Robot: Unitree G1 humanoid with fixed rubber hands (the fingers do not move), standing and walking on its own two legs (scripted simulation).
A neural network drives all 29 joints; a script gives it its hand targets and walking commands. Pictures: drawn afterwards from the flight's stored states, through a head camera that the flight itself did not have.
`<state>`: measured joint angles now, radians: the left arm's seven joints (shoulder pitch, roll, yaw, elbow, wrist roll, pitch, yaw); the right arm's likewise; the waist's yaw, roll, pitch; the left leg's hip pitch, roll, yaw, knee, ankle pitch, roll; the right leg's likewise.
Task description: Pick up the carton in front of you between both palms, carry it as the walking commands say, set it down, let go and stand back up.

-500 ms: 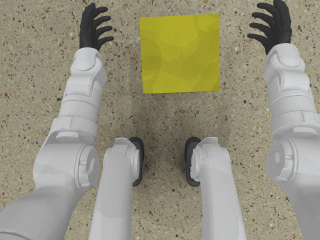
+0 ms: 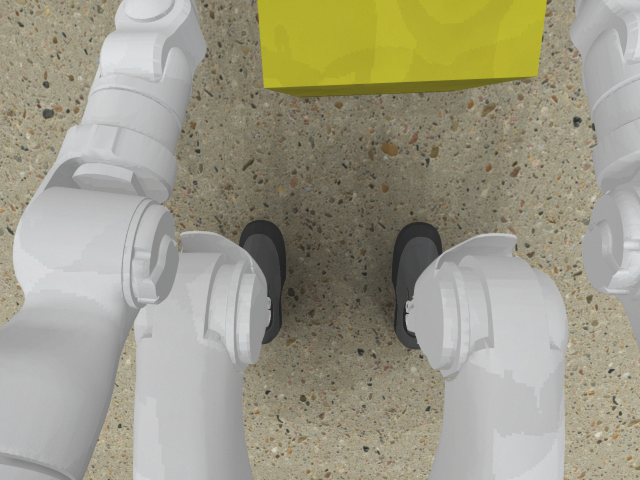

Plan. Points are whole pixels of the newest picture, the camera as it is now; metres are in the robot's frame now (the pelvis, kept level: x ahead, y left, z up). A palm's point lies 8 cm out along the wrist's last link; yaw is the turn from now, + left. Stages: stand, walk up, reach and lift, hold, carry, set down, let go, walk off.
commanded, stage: reach and lift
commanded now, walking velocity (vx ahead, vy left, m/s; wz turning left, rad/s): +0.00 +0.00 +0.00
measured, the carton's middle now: out of the picture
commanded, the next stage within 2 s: none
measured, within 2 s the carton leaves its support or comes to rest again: leaves its support in 0.80 s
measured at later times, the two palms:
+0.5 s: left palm out of the picture +0.55 +0.10 -0.18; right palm out of the picture +0.55 -0.20 -0.18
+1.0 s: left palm out of the picture +0.54 +0.10 -0.10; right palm out of the picture +0.53 -0.20 -0.11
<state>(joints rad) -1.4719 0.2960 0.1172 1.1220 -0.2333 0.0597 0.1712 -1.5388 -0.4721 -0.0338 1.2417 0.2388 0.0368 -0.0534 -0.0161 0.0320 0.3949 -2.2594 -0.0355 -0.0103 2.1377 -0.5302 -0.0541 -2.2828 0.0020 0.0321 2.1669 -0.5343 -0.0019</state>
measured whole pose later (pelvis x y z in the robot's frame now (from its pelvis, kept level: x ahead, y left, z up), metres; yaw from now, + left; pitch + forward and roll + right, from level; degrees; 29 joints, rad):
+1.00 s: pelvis +0.01 +0.00 +0.00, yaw -2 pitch +39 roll +2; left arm -1.19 0.11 0.32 0.79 -0.07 0.25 0.19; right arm -1.26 -0.24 -0.16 0.87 0.06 0.27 -0.13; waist -0.02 0.06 0.11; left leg -2.26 -0.09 -0.05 2.16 -0.58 -0.08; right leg -2.30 0.03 0.04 2.17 -0.56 0.02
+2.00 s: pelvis +0.06 +0.01 +0.27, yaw -5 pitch +29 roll +1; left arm -0.61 -0.13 0.41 0.59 0.19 0.35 0.07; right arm -0.63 0.07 -0.38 0.62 -0.22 0.37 -0.02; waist -0.01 0.02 -0.23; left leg -1.31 -0.06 -0.07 1.28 -0.48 -0.03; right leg -1.34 0.04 0.06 1.28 -0.45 0.02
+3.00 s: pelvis +0.09 +0.01 +0.40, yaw -5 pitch -4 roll +0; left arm -0.36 -0.18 0.34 0.39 0.31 0.60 -0.02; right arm -0.35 0.17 -0.32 0.38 -0.31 0.61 0.02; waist 0.00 0.01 0.04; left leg -0.17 -0.02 -0.08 0.48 -0.23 -0.01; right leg -0.19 0.02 0.07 0.47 -0.20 0.01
